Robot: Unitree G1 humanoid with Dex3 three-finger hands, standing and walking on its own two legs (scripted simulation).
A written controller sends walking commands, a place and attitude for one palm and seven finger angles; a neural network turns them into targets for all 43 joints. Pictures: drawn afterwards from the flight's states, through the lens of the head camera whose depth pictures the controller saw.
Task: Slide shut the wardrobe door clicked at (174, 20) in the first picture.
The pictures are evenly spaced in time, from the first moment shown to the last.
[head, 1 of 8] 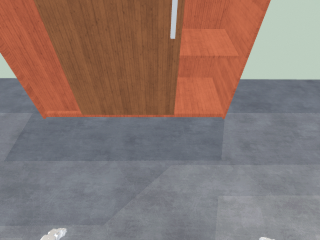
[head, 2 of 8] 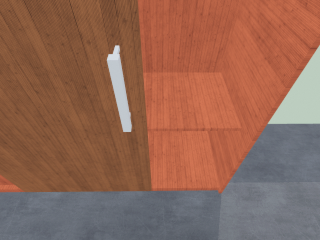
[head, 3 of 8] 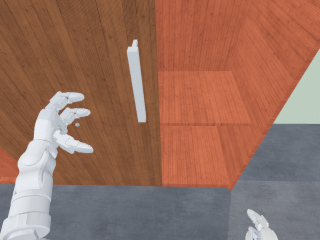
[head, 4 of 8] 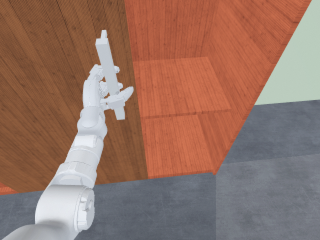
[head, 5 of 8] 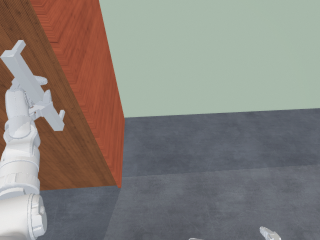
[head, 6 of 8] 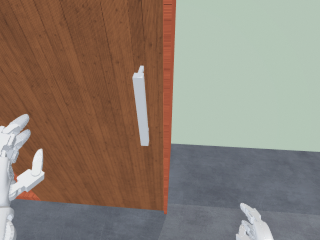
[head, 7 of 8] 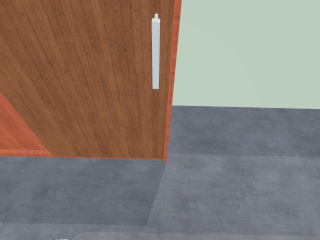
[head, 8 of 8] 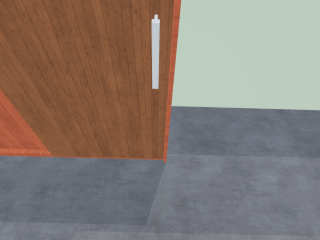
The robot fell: no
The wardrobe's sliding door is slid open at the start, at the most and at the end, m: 0.43 0.43 0.00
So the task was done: yes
